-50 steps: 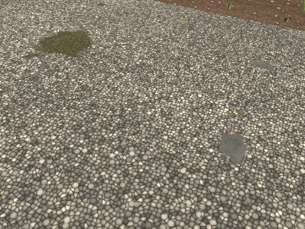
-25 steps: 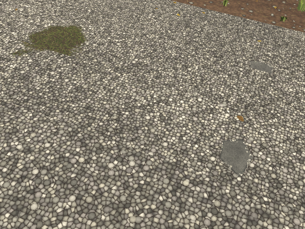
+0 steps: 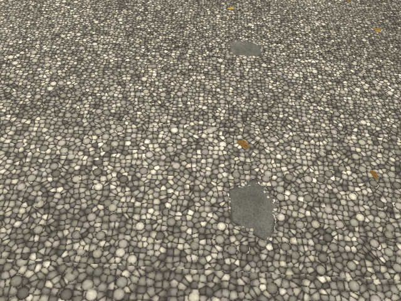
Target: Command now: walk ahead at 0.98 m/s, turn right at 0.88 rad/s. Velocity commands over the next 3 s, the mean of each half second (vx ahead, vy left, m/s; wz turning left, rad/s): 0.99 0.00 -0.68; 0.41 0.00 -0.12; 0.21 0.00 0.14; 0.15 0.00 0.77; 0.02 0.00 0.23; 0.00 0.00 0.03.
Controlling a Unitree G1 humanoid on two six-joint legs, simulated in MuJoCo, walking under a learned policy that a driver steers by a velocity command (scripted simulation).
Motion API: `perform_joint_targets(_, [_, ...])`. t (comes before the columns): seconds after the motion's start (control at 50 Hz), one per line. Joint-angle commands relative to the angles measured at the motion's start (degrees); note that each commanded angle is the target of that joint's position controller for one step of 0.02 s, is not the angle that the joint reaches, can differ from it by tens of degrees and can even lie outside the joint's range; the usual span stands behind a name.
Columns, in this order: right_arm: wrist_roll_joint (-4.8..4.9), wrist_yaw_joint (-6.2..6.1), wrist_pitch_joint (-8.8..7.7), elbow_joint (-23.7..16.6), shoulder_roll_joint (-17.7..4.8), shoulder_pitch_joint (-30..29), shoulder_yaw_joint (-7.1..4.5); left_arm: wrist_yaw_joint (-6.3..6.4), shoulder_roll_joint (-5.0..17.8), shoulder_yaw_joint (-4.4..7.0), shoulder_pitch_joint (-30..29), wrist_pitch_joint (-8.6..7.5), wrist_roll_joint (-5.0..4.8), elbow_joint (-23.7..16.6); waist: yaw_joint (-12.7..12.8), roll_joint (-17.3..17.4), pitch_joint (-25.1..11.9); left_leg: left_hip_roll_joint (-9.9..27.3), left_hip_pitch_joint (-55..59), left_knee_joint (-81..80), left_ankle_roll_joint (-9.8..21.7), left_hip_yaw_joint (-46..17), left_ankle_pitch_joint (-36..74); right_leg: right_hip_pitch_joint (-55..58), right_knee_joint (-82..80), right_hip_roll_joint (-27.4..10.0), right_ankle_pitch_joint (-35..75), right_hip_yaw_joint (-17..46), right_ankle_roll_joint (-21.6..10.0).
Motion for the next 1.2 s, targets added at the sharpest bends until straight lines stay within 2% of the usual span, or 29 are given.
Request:
perform_joint_targets(0.02, [0.37,1.08,-3.23,-15.17,-9.74,-13.07,-0.26,3.14,14.54,4.14,28.57,1.97,-0.31,5.61,11.55,5.97,-19.97,1.66,-61.49,11.29,0.04,-12.73,0.73,63.18,-3.54,-27.78,19.24,42.1,-19.88])
perform_joint_targets(0.04, [-2.18,1.79,-2.95,-14.04,-10.57,-14.49,-0.65,3.15,11.07,3.11,20.83,2.13,-0.33,3.81,7.49,13.51,-12.59,3.83,-57.2,3.45,0.89,-11.03,3.44,47.62,-10.95,-23.85,2.39,39.42,-14.92])
perform_joint_targets(0.1, [-3.78,2.86,-0.13,-19.1,-9.74,-19.78,-1.02,4.08,8.38,0.93,6.54,-0.93,-2.19,-0.72,-3.87,12.27,6.34,9.44,-30.96,-33.47,-4.78,-15.8,11.57,-5.71,-18.09,-18.26,3.31,33.3,-11.2])
perform_joint_targets(0.16, [-1.02,3.65,-0.16,-16.57,-7.63,-12.56,-0.75,3.11,9.92,1.95,2.62,-2.82,-2.26,-2.3,-6.45,2.42,-0.3,3.91,-1.76,-48.14,-4.25,-9.95,34.06,-20.56,-12.17,-8.63,7.53,23.82,-6.38])
perform_joint_targets(0.22, [-1.32,3.55,-0.27,-15.03,-8.97,-8.85,-1.55,1.97,12.49,2.83,6.59,-1.95,-3.21,-1.86,-6.34,2.2,-3.99,-1.68,5.73,-53.46,-3.07,-6.83,30.93,-9.79,-1.52,-6.46,22.83,22.27,-2.34])
perform_joint_targets(0.26, [-1.51,2.53,-0.46,-5.93,-14.74,23.11,-4.97,1.86,11.21,2.58,-3.43,-2.51,-1.96,-3.38,-25.0,5.37,-14.33,-1.69,26.56,-50.04,-3.12,-5.38,29.88,-12.84,37.33,-2.46,32.83,17.3,2.87])
perform_joint_targets(0.28, [-1.99,2.82,-0.91,-5.11,-16.57,23.6,-4.48,2.07,-0.43,0.24,-1.71,-3.15,-0.98,-4.95,-20.9,25.26,-8.89,10.22,16.85,-64.5,-2.95,-26.83,12.13,-19.87,66.93,6.69,-19.31,17.39,3.59])
perform_joint_targets(0.3, [-1.69,3.77,-1.46,-7.4,-16.31,8.66,-3.61,2.04,-4.98,-1.53,14.95,-3.5,-3.58,-7.99,-1.69,36.45,-6.88,19.63,13.25,-82.45,1.08,-59.88,6.13,-29.56,66.58,4.67,-17.25,20.04,2.28])
perform_joint_targets(0.32, [-2.07,4.33,-1.73,-11.43,-12.12,-4.0,-3.62,1.79,-0.99,-1.43,14.67,-2.04,-2.21,-5.29,1.85,16.91,-1.49,20.53,4.34,-84.21,6.02,-60.01,-9.68,-30.34,62.73,-1.16,-9.87,16.76,2.06])
perform_joint_targets(0.34, [-1.71,4.43,-1.9,-13.37,-11.01,-9.33,-3.67,1.37,1.89,-0.5,10.63,-0.53,-1.04,-5.1,1.81,5.21,1.91,18.42,-5.13,-81.88,8.99,-51.86,-12.52,-25.37,58.03,-4.04,-5.77,15.89,2.64])
perform_joint_targets(0.38, [-1.61,4.1,-3.09,-11.99,-11.17,-10.11,-3.32,0.36,1.92,-0.06,6.4,1.71,-0.22,-7.12,3.71,2.67,4.16,13.65,-15.22,-78.37,9.59,-38.84,-3.37,-20.58,50.54,-6.67,-2.91,18.03,3.82])
perform_joint_targets(0.48, [-1.21,4.11,-4.24,-7.37,-13.73,0.42,-4.56,-1.01,3.89,-0.1,-2.99,2.29,0.98,-10.02,0.31,7.56,1.58,11.37,-5.92,-80.76,11.66,-22.51,24.15,-20.1,31.69,-6.62,7.29,12.98,5.26])
perform_joint_targets(0.54, [-2.04,3.52,-6.09,-5.02,-7.5,11.5,-2.88,-0.17,2.01,-0.54,-18.91,-1.57,0.15,-13.43,-7.59,4.46,4.74,6.21,11.15,-75.17,9.44,-16.16,30.45,-35.35,16.91,-5.4,16.67,9.71,4.85])
perform_joint_targets(0.6, [-0.48,2.96,-4.99,-7.53,-6.51,0.23,-2.19,-1.71,-2.86,-2.82,-10.56,-2.7,-0.62,-9.79,-1.08,4.39,-0.5,0.99,-14.97,-70.63,6.51,-7.86,18.61,3.13,1.72,-5.35,48.13,2.71,4.89])
perform_joint_targets(0.64, [-0.5,2.49,-3.25,-7.84,-7.19,-0.29,-1.86,-1.54,-0.59,-2.68,-4.72,-1.95,-0.88,-6.5,0.57,3.03,-2.93,1.29,-16.21,-62.6,5.84,-6.48,18.23,11.84,2.74,-4.91,50.92,1.65,5.85])
perform_joint_targets(0.68, [-0.76,1.46,-1.55,-5.48,-7.45,4.06,-1.6,0.46,0.44,-2.88,2.6,-1.75,1.46,-3.75,2.55,2.16,-3.67,-1.6,-9.68,-43.92,5.27,-6.39,27.23,16.34,-5.33,-4.05,47.94,0.25,7.0])
perform_joint_targets(0.72, [0.27,0.01,1.31,-5.02,-9.3,1.8,-2.32,2.43,3.25,-1.77,18.77,-1.61,2.16,2.05,11.81,1.76,-5.79,-4.57,-10.11,-9.12,3.84,-4.1,19.1,27.21,-24.16,-13.04,60.13,7.37,3.98])
perform_joint_targets(0.74, [0.11,-0.01,2.18,-6.48,-8.14,1.26,-2.76,2.29,8.21,-0.67,23.66,-1.37,1.08,4.38,10.35,-1.59,-8.2,-9.76,-24.01,10.66,3.79,-4.23,-16.57,38.44,-10.43,-19.5,81.61,10.9,3.2])
perform_joint_targets(0.76, [3.6,-0.69,1.93,-8.58,-2.57,12.26,-1.12,2.12,11.35,-0.36,26.12,-2.05,-0.41,3.29,4.66,-5.07,-19.28,-8.66,-44.65,12.73,3.84,-17.81,-19.35,63.94,16.14,-32.52,108.6,19.95,0.39])
perform_joint_targets(0.78, [3.31,-0.97,1.26,-8.18,-5.48,10.84,-0.68,1.65,9.58,0.03,26.38,-1.46,-1.8,2.66,8.06,-1.92,-25.31,-5.22,-50.77,10.7,4.14,-18.36,-12.67,65.65,13.5,-34.15,101.91,25.02,-2.67])
perform_joint_targets(0.8, [1.33,-0.48,1.09,-9.76,-7.82,4.0,-1.08,2.55,8.4,-0.03,21.28,-1.73,-2.7,0.93,7.81,3.51,-24.71,-2.62,-53.89,2.75,4.37,-18.65,-0.03,59.3,5.77,-32.96,66.99,27.16,-6.88])
perform_joint_targets(0.82, [-1.04,-0.16,1.88,-9.16,-7.99,2.3,-1.16,4.07,6.3,-0.47,13.57,-2.01,-1.69,-0.18,3.58,2.76,-21.54,-0.47,-49.96,-0.8,2.14,-16.47,7.32,44.69,-0.92,-34.72,45.16,33.09,-11.78])
perform_joint_targets(0.84, [-2.78,0.81,2.71,-9.54,-8.29,-2.35,-1.5,4.47,0.8,-2.51,7.9,-2.75,-2.58,-1.07,0.18,11.25,-12.62,2.09,-40.32,-16.6,-0.13,-15.93,12.04,25.03,-6.19,-29.84,48.77,26.37,-9.79])
perform_joint_targets(0.88, [-2.36,2.09,3.63,-10.57,-5.47,-5.62,-0.96,3.64,-0.21,-3.55,10.41,-3.5,-1.25,1.76,-1.8,5.47,-6.2,2.11,-23.65,-36.11,-1.2,-13.55,16.61,4.45,-8.36,-22.45,57.7,17.33,-6.26])
perform_joint_targets(0.94, [0.27,2.74,2.75,-8.88,-2.04,-2.54,0.06,2.39,1.15,-2.91,8.09,-3.8,-2.44,2.6,-3.89,-4.39,-10.84,-1.82,-5.43,-52.0,1.0,-8.77,30.01,-0.86,-6.0,-14.68,52.09,9.93,-0.92])
perform_joint_targets(1.0, [-1.45,2.66,1.99,-7.61,-3.81,-4.21,-0.3,2.17,0.98,-2.72,8.2,-2.35,-4.66,3.21,-4.86,0.98,-8.71,-2.34,2.74,-63.45,4.23,-7.96,43.18,-2.46,1.31,-11.61,37.31,8.56,3.42])
perform_joint_targets(1.04, [-1.43,2.39,1.33,-9.3,-9.07,-6.42,-1.16,3.04,-1.48,-2.96,21.39,-0.64,-5.09,5.24,-1.83,16.04,-15.26,17.24,8.87,-65.25,14.63,-24.85,95.61,-1.02,19.03,-3.58,-5.82,4.32,8.2])
perform_joint_targets(1.08, [-0.05,2.42,2.02,-10.31,-6.84,-10.86,-0.08,3.82,0.7,-2.16,18.59,2.3,-3.65,4.62,-1.45,12.21,-13.73,19.2,3.42,-69.57,18.45,-29.09,81.62,-3.63,26.35,-2.8,-28.84,9.22,8.98])
perform_joint_targets(1.2, [-1.16,1.75,3.09,-9.62,-5.79,-19.46,0.42,4.12,-2.54,-3.08,18.39,5.58,-2.55,6.84,2.87,10.08,-8.34,9.29,-11.9,-76.94,10.16,-18.48,48.42,8.85,9.78,-4.86,-12.25,6.61,11.7])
